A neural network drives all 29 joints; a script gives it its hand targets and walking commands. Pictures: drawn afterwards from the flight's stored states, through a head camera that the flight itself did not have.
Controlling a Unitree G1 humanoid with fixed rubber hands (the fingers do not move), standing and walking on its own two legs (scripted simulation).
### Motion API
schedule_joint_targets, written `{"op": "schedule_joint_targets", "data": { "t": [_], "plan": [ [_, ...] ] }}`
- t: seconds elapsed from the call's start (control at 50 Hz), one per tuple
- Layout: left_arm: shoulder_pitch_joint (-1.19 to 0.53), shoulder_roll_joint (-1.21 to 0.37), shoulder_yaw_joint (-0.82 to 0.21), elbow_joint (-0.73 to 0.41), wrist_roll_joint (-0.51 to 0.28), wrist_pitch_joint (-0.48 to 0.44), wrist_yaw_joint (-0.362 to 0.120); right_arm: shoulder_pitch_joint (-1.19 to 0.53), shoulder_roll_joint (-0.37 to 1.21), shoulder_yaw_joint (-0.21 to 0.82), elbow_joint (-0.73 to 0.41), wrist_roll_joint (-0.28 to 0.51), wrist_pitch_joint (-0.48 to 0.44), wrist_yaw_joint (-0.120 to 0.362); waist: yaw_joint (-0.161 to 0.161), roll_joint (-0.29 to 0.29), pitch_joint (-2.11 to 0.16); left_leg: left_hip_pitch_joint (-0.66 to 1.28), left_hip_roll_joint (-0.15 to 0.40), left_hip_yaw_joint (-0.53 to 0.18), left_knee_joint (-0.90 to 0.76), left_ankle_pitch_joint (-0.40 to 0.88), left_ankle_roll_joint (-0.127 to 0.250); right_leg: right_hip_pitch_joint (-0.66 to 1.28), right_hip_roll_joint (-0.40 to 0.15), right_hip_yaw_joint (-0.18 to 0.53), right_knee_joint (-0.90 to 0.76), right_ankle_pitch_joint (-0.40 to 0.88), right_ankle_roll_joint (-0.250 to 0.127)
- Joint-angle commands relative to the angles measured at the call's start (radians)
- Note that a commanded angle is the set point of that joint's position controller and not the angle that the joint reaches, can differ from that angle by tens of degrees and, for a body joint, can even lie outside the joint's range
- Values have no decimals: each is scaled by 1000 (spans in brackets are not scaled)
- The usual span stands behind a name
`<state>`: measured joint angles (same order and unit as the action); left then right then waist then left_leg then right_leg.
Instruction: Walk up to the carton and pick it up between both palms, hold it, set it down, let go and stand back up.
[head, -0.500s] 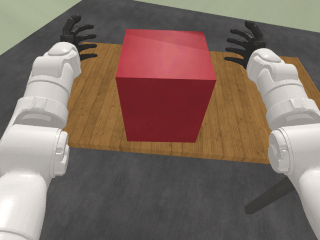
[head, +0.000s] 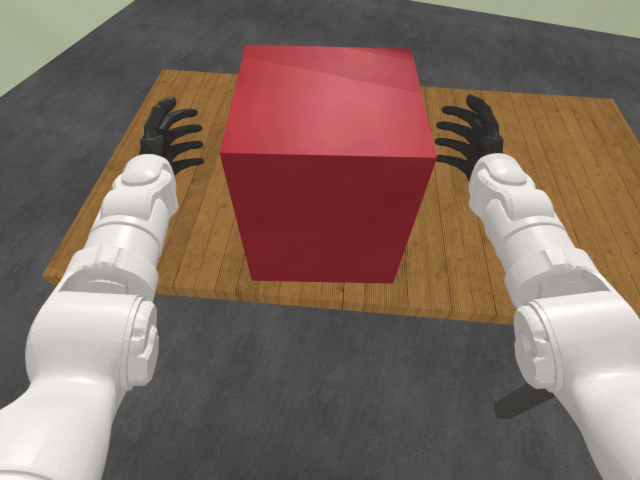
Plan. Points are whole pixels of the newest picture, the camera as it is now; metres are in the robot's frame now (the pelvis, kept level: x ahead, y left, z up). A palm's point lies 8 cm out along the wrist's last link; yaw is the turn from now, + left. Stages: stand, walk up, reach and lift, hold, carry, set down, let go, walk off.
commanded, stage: reach and lift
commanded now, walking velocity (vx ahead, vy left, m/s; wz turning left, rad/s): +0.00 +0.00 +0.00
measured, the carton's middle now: (325, 173) +0.48 +0.00 +0.08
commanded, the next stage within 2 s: none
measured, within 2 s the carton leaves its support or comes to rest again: neither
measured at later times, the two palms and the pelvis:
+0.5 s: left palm (190, 171) +0.46 +0.17 +0.11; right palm (480, 180) +0.44 -0.19 +0.12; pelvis -0.02 +0.00 -0.01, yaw +0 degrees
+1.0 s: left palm (206, 168) +0.47 +0.16 +0.11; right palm (442, 181) +0.44 -0.15 +0.11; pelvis -0.01 +0.01 +0.00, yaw -1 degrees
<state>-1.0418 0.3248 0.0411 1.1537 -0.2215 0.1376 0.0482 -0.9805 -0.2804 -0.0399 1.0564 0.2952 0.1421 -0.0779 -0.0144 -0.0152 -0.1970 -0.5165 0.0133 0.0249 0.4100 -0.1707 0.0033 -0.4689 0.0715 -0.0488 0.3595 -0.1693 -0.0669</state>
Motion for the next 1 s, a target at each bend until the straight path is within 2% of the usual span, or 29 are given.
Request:
{"op": "schedule_joint_targets", "data": {
  "t": [0.0, 0.06, 0.08, 0.12, 0.16, 0.22, 0.28, 0.38, 0.44, 0.46, 0.54, 0.7, 0.78, 0.82, 0.84, 0.88, 0.94, 0.98],
  "plan": [
    [-678, 178, 47, -198, 33, -140, 11, -620, -181, -96, -212, -98, -108, -14, -25, 49, -804, 342, 2, -38, 81, 385, -57, 284, -73, 40, 100, 704, 124],
    [-646, 168, 56, -103, 59, -176, 1, -595, -156, -102, -154, -124, -125, -23, -28, 33, -783, 216, -2, -31, 50, 316, -46, 375, -91, 61, 125, 731, 128],
    [-605, 168, 43, -47, 60, -182, -5, -557, -146, -106, -68, -118, -133, -32, -71, 27, -743, 189, -3, -23, 44, 275, -35, 403, -83, 57, 131, 729, 136],
    [-595, 162, 43, 22, 50, -211, -20, -556, -123, -75, -36, -100, -155, -45, -57, 13, -701, 118, -12, -16, 35, 234, -25, 436, -93, 69, 141, 725, 142],
    [-592, 150, 26, 66, 49, -240, -25, -562, -101, -63, -19, -87, -169, -49, -58, 11, -672, 77, -14, -18, 17, 180, -16, 440, -100, 71, 136, 665, 138],
    [-647, 148, -5, 44, 27, -271, -14, -594, -108, -61, -57, -74, -189, -39, -50, 49, -698, 126, -8, -18, 23, 214, -29, 351, -92, 51, 128, 596, 125],
    [-676, 132, -29, 47, 14, -278, -2, -593, -114, -52, -44, -56, -192, -29, -46, 98, -707, 202, -2, -24, 56, 271, -52, 252, -83, 35, 113, 535, 109],
    [-721, 94, -66, 31, -10, -277, 24, -614, -114, -46, -10, -34, -187, -2, -38, 135, -703, 312, 19, -41, 94, 312, -65, 86, -71, 16, 97, 417, 83],
    [-699, 79, -49, 78, -3, -274, 24, -619, -96, -37, 3, -42, -182, 3, -28, 98, -700, 289, 18, -43, 97, 281, -51, 87, -80, 21, 95, 408, 87],
    [-703, 74, -42, 74, 3, -278, 24, -619, -97, -50, 5, -52, -182, 1, -30, 102, -715, 274, 17, -40, 93, 267, -51, 101, -81, 23, 99, 410, 88],
    [-683, 54, 13, 56, 48, -288, 32, -618, -52, -56, -21, -80, -192, -6, -17, 41, -754, 250, 12, -30, 80, 288, -38, 170, -81, 28, 110, 472, 101],
    [-679, 0, 130, 29, 160, -275, 33, -645, 22, -166, -113, -217, -195, -38, -26, -12, -733, 177, -1, -1, 29, 244, -29, 315, -88, 50, 106, 551, 112],
    [-683, -66, 164, -62, 225, -254, 45, -624, 58, -240, -141, -284, -198, -49, -35, 36, -767, 290, 5, 5, 45, 339, -53, 284, -75, 38, 92, 565, 104],
    [-668, -85, 188, -79, 265, -235, 47, -600, 75, -262, -137, -316, -190, -42, -26, 54, -738, 354, 11, 13, 48, 370, -61, 250, -69, 29, 66, 531, 96],
    [-666, -91, 205, -82, 281, -227, 47, -600, 88, -271, -138, -329, -187, -39, -26, 42, -724, 353, 9, 18, 46, 362, -57, 251, -69, 28, 60, 523, 99],
    [-650, -130, 230, -110, 320, -218, 45, -582, 138, -287, -142, -359, -185, -33, -20, 57, -706, 352, 8, 23, 35, 380, -55, 288, -74, 33, 58, 551, 96],
    [-651, -218, 272, -158, 394, -206, 34, -579, 205, -358, -176, -445, -197, 1, -12, 88, -688, 409, 14, 29, 26, 416, -69, 274, -68, 8, 33, 516, 91],
    [-643, -275, 313, -172, 458, -199, 15, -569, 282, -403, -208, -522, -206, 30, -5, 89, -659, 422, 12, 39, 11, 413, -65, 308, -74, 9, 16, 515, 95]
  ]
}}
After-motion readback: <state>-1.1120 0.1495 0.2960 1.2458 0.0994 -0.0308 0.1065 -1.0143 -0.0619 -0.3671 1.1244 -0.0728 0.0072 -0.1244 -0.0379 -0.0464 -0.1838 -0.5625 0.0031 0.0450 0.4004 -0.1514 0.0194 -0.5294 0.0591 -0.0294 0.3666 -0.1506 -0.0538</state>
